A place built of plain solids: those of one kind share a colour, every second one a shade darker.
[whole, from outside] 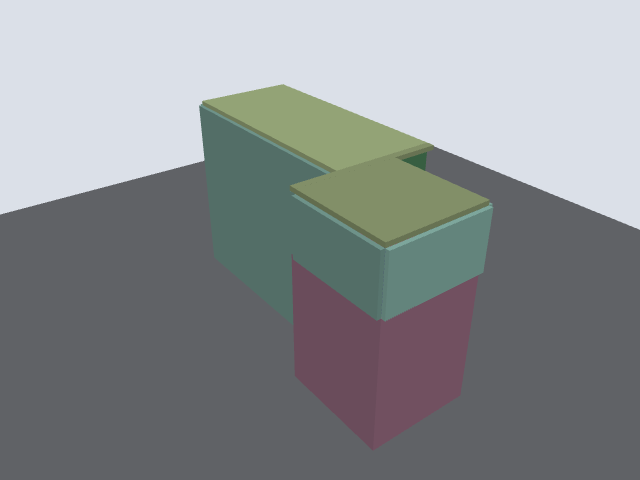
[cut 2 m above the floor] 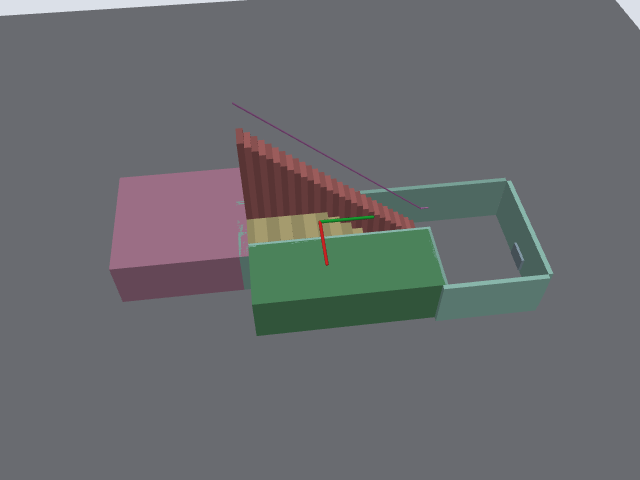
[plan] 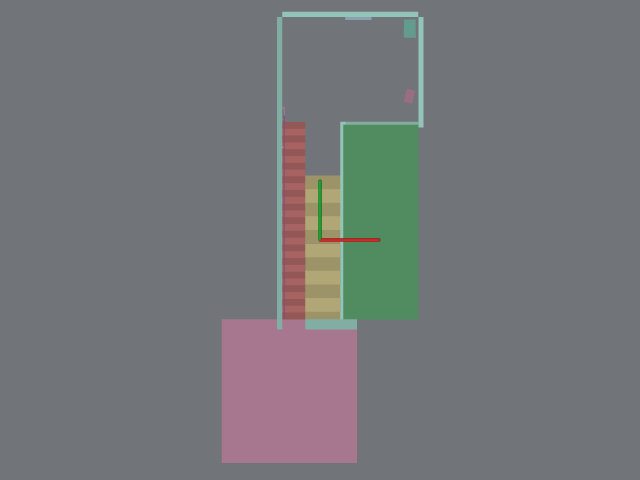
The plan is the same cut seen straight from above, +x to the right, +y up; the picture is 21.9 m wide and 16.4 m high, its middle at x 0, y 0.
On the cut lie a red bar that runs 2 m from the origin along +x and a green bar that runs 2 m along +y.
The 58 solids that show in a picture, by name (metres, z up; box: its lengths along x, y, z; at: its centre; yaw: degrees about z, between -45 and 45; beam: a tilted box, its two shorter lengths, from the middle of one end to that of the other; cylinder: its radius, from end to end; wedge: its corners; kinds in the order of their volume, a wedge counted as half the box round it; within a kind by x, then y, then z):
{
 "fill_1": {"box": [2.58, 6.66, 8.53], "at": [2.08, 0.61, 4.21]},
 "floor_1": {"box": [4.63, 4.91, 6.22], "at": [-1.05, -5.16, 2.81]},
 "wall_1": {"box": [0.18, 4.56, 2.56], "at": [-3.45, -5.34, 7.21]},
 "wall_2": {"box": [2.07, 0.35, 2.56], "at": [-2.32, -2.88, 7.21]},
 "wall_3": {"box": [0.18, 10.68, 8.54], "at": [-1.38, 2.28, 4.22]},
 "wall_4": {"box": [4.63, 0.18, 2.56], "at": [-1.05, -7.71, 7.21]},
 "wall_5": {"box": [1.77, 0.35, 8.54], "at": [0.38, -2.88, 4.22]},
 "wall_6": {"box": [0.18, 6.75, 8.54], "at": [0.78, 0.66, 4.22]},
 "wall_7": {"box": [4.65, 0.18, 8.54], "at": [1.04, 7.71, 4.22]},
 "wall_8": {"box": [2.67, 0.2, 8.54], "at": [2.03, 3.94, 4.22]},
 "wall_9": {"box": [0.18, 3.78, 8.54], "at": [3.45, 5.73, 4.22]},
 "mass_1": {"box": [1.19, 0.27, 4.51], "at": [0.09, -2.58, 2.2]},
 "mass_2": {"box": [1.19, 0.47, 4.11], "at": [0.09, -2.22, 2.01]},
 "mass_3": {"box": [1.19, 0.47, 3.72], "at": [0.09, -1.75, 1.81]},
 "mass_4": {"box": [1.19, 0.47, 3.32], "at": [0.09, -1.29, 1.61]},
 "mass_5": {"box": [1.19, 0.47, 2.93], "at": [0.09, -0.82, 1.41]},
 "mass_6": {"box": [1.19, 0.47, 2.53], "at": [0.09, -0.36, 1.22]},
 "mass_7": {"box": [1.19, 0.47, 2.14], "at": [0.09, 0.11, 1.02]},
 "mass_8": {"box": [1.19, 0.47, 1.74], "at": [0.09, 0.57, 0.82]},
 "mass_9": {"box": [1.19, 0.47, 1.35], "at": [0.09, 1.04, 0.62]},
 "mass_10": {"box": [1.19, 0.47, 0.95], "at": [0.09, 1.5, 0.43]},
 "mass_11": {"box": [1.19, 0.47, 0.56], "at": [0.09, 1.97, 0.23]},
 "roof_1": {"box": [4.63, 4.56, 0.2], "at": [-1.05, -5.34, 8.59]},
 "roof_2": {"box": [6.72, 0.35, 0.2], "at": [0.0, -2.88, 8.59]},
 "roof_3": {"box": [4.65, 10.33, 0.2], "at": [1.04, 2.45, 8.59]},
 "tread_1": {"wedge": [[-1.29, -2.71, -0.05], [-1.29, -2.71, 5.73], [-1.29, -2.47, -0.05], [-1.29, -2.47, 5.73], [-0.5, -2.71, -0.05], [-0.5, -2.71, 5.73], [-0.5, -2.48, -0.05], [-0.5, -2.48, 5.73]]},
 "tread_2": {"wedge": [[-1.29, -2.48, -0.05], [-1.29, -2.48, 5.53], [-1.29, -2.25, -0.05], [-1.29, -2.25, 5.53], [-0.5, -2.48, -0.05], [-0.5, -2.48, 5.53], [-0.5, -2.24, -0.05], [-0.5, -2.24, 5.53]]},
 "tread_3": {"wedge": [[-1.29, -2.25, -0.05], [-1.29, -2.25, 5.33], [-1.29, -2.01, -0.05], [-1.29, -2.01, 5.33], [-0.5, -2.25, -0.05], [-0.5, -2.25, 5.33], [-0.5, -2.01, -0.05], [-0.5, -2.01, 5.33]]},
 "tread_4": {"wedge": [[-1.29, -2.02, -0.05], [-1.29, -2.02, 5.13], [-1.29, -1.78, -0.05], [-1.29, -1.78, 5.13], [-0.5, -2.02, -0.05], [-0.5, -2.02, 5.13], [-0.5, -1.78, -0.05], [-0.5, -1.78, 5.13]]},
 "tread_5": {"wedge": [[-1.29, -1.78, -0.05], [-1.29, -1.78, 4.94], [-1.29, -1.55, -0.05], [-1.29, -1.55, 4.94], [-0.5, -1.78, -0.05], [-0.5, -1.78, 4.94], [-0.5, -1.55, -0.05], [-0.5, -1.55, 4.94]]},
 "tread_6": {"wedge": [[-1.29, -1.55, -0.05], [-1.29, -1.55, 4.74], [-1.29, -1.32, -0.05], [-1.29, -1.32, 4.74], [-0.5, -1.55, -0.05], [-0.5, -1.55, 4.74], [-0.5, -1.31, -0.05], [-0.5, -1.31, 4.74]]},
 "tread_7": {"wedge": [[-1.29, -1.32, -0.05], [-1.29, -1.32, 4.54], [-1.29, -1.08, -0.05], [-1.29, -1.08, 4.54], [-0.5, -1.32, -0.05], [-0.5, -1.32, 4.54], [-0.5, -1.08, -0.05], [-0.5, -1.08, 4.54]]},
 "tread_8": {"wedge": [[-1.29, -1.09, -0.05], [-1.29, -1.09, 4.35], [-1.29, -0.85, -0.05], [-1.29, -0.85, 4.35], [-0.5, -1.09, -0.05], [-0.5, -1.09, 4.34], [-0.5, -0.85, -0.05], [-0.5, -0.85, 4.34]]},
 "tread_9": {"wedge": [[-1.29, -0.85, -0.05], [-1.29, -0.85, 4.15], [-1.29, -0.62, -0.05], [-1.29, -0.62, 4.15], [-0.5, -0.85, -0.05], [-0.5, -0.85, 4.15], [-0.5, -0.62, -0.05], [-0.5, -0.62, 4.15]]},
 "tread_10": {"wedge": [[-1.29, -0.62, -0.05], [-1.29, -0.62, 3.95], [-1.29, -0.38, -0.05], [-1.29, -0.38, 3.95], [-0.5, -0.62, -0.05], [-0.5, -0.62, 3.95], [-0.5, -0.38, -0.05], [-0.5, -0.38, 3.95]]},
 "tread_11": {"wedge": [[-1.29, -0.39, -0.05], [-1.29, -0.39, 3.75], [-1.29, -0.15, -0.05], [-1.29, -0.15, 3.75], [-0.5, -0.39, -0.05], [-0.5, -0.39, 3.75], [-0.5, -0.15, -0.05], [-0.5, -0.15, 3.75]]},
 "tread_12": {"wedge": [[-1.29, -0.16, -0.05], [-1.29, -0.16, 3.56], [-1.29, 0.08, -0.05], [-1.29, 0.08, 3.55], [-0.5, -0.16, -0.05], [-0.5, -0.16, 3.55], [-0.5, 0.08, -0.05], [-0.5, 0.08, 3.55]]},
 "tread_13": {"wedge": [[-1.29, 0.08, -0.05], [-1.29, 0.08, 3.36], [-1.29, 0.31, -0.05], [-1.29, 0.31, 3.36], [-0.5, 0.08, -0.05], [-0.5, 0.08, 3.36], [-0.5, 0.31, -0.05], [-0.5, 0.31, 3.36]]},
 "tread_14": {"wedge": [[-1.29, 0.31, -0.05], [-1.29, 0.31, 3.16], [-1.29, 0.55, -0.05], [-1.29, 0.55, 3.16], [-0.5, 0.31, -0.05], [-0.5, 0.31, 3.16], [-0.5, 0.55, -0.05], [-0.5, 0.55, 3.16]]},
 "tread_15": {"wedge": [[-1.29, 0.54, -0.05], [-1.29, 0.54, 2.96], [-1.29, 0.78, -0.05], [-1.29, 0.78, 2.96], [-0.5, 0.54, -0.05], [-0.5, 0.54, 2.96], [-0.5, 0.78, -0.05], [-0.5, 0.78, 2.96]]},
 "tread_16": {"wedge": [[-1.29, 0.78, -0.05], [-1.29, 0.78, 2.76], [-1.29, 1.01, -0.05], [-1.29, 1.01, 2.76], [-0.5, 0.77, -0.05], [-0.5, 0.77, 2.76], [-0.5, 1.01, -0.05], [-0.5, 1.01, 2.76]]},
 "tread_17": {"wedge": [[-1.29, 1.01, -0.05], [-1.29, 1.01, 2.57], [-1.29, 1.24, -0.05], [-1.29, 1.24, 2.57], [-0.5, 1.01, -0.05], [-0.5, 1.01, 2.56], [-0.5, 1.24, -0.05], [-0.5, 1.24, 2.57]]},
 "tread_18": {"wedge": [[-1.29, 1.24, -0.05], [-1.29, 1.24, 2.37], [-1.29, 1.47, -0.05], [-1.29, 1.47, 2.37], [-0.5, 1.24, -0.05], [-0.5, 1.24, 2.37], [-0.5, 1.48, -0.05], [-0.5, 1.48, 2.37]]},
 "tread_19": {"wedge": [[-1.29, 1.47, -0.05], [-1.29, 1.47, 2.17], [-1.29, 1.71, -0.05], [-1.29, 1.71, 2.17], [-0.5, 1.47, -0.05], [-0.5, 1.47, 2.17], [-0.5, 1.71, -0.05], [-0.5, 1.71, 2.17]]},
 "tread_20": {"wedge": [[-1.29, 1.71, -0.05], [-1.29, 1.71, 1.97], [-1.29, 1.94, -0.05], [-1.29, 1.94, 1.97], [-0.5, 1.71, -0.05], [-0.5, 1.71, 1.97], [-0.5, 1.94, -0.05], [-0.5, 1.94, 1.97]]},
 "tread_21": {"wedge": [[-1.29, 1.94, -0.05], [-1.29, 1.94, 1.78], [-1.29, 2.17, -0.05], [-1.29, 2.17, 1.78], [-0.5, 1.94, -0.05], [-0.5, 1.94, 1.77], [-0.5, 2.17, -0.05], [-0.5, 2.17, 1.78]]},
 "tread_22": {"wedge": [[-1.29, 2.17, -0.05], [-1.29, 2.17, 1.58], [-1.29, 2.41, -0.05], [-1.29, 2.41, 1.58], [-0.5, 2.17, -0.05], [-0.5, 2.17, 1.58], [-0.5, 2.41, -0.05], [-0.5, 2.41, 1.58]]},
 "tread_23": {"wedge": [[-1.29, 2.4, -0.05], [-1.29, 2.4, 1.38], [-1.29, 2.64, -0.05], [-1.29, 2.64, 1.38], [-0.5, 2.4, -0.05], [-0.5, 2.4, 1.38], [-0.5, 2.64, -0.05], [-0.5, 2.64, 1.38]]},
 "tread_24": {"wedge": [[-1.29, 2.63, -0.05], [-1.29, 2.63, 1.18], [-1.29, 2.87, -0.05], [-1.29, 2.87, 1.18], [-0.5, 2.63, -0.05], [-0.5, 2.63, 1.18], [-0.5, 2.87, -0.05], [-0.5, 2.87, 1.18]]},
 "tread_25": {"wedge": [[-1.29, 2.87, -0.05], [-1.29, 2.87, 0.99], [-1.29, 3.1, -0.05], [-1.29, 3.1, 0.99], [-0.5, 2.87, -0.05], [-0.5, 2.87, 0.99], [-0.5, 3.1, -0.05], [-0.5, 3.1, 0.99]]},
 "tread_26": {"wedge": [[-1.29, 3.1, -0.05], [-1.29, 3.1, 0.79], [-1.29, 3.33, -0.05], [-1.29, 3.33, 0.79], [-0.5, 3.1, -0.05], [-0.5, 3.1, 0.79], [-0.5, 3.33, -0.05], [-0.5, 3.33, 0.79]]},
 "tread_27": {"wedge": [[-1.29, 3.33, -0.05], [-1.29, 3.33, 0.59], [-1.29, 3.57, -0.05], [-1.29, 3.57, 0.59], [-0.5, 3.33, -0.05], [-0.5, 3.33, 0.59], [-0.5, 3.57, -0.05], [-0.5, 3.57, 0.59]]},
 "tread_28": {"wedge": [[-1.29, 3.56, -0.05], [-1.29, 3.56, 0.39], [-1.29, 3.8, -0.05], [-1.29, 3.8, 0.39], [-0.5, 3.57, -0.05], [-0.5, 3.57, 0.39], [-0.5, 3.8, -0.05], [-0.5, 3.8, 0.39]]},
 "tread_29": {"wedge": [[-1.29, 3.8, -0.05], [-1.29, 3.8, 0.2], [-1.29, 4.03, -0.05], [-1.29, 4.03, 0.19], [-0.5, 3.8, -0.05], [-0.5, 3.8, 0.2], [-0.5, 4.04, -0.05], [-0.5, 4.04, 0.2]]},
 "guard_rail_1": {"wedge": [[-1.24, -2.71, 6.81], [-1.24, -2.71, 6.86], [-1.24, 4.26, 0.88], [-1.24, 4.26, 0.94], [-1.2, -2.71, 6.81], [-1.2, -2.71, 6.86], [-1.2, 4.26, 0.88], [-1.2, 4.26, 0.94]]},
 "radiator_1": {"box": [0.9, 0.1, 0.6], "at": [1.31, 7.57, 0.45]},
 "bucket_1": {"box": [0.3, 0.46, 0.39], "at": [3.06, 4.91, 0.14], "yaw": -13.7},
 "crate_1": {"box": [0.4, 0.6, 0.2], "at": [3.07, 7.23, 0.5], "yaw": -0.3}
}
